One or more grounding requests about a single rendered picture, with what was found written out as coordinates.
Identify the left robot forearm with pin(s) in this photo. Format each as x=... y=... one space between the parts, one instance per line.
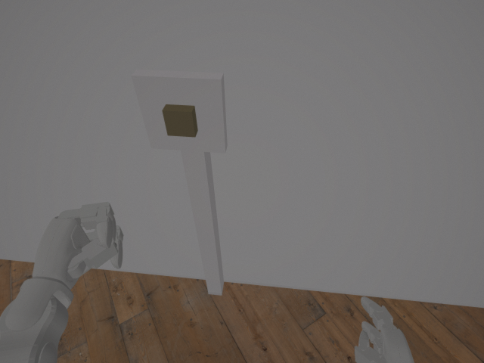
x=31 y=325

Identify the panel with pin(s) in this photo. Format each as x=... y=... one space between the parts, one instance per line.
x=205 y=91

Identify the robot left hand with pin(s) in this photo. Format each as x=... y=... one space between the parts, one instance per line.
x=66 y=252

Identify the button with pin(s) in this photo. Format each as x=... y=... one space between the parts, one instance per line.
x=180 y=120

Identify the robot right hand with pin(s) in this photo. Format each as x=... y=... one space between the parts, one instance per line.
x=390 y=344

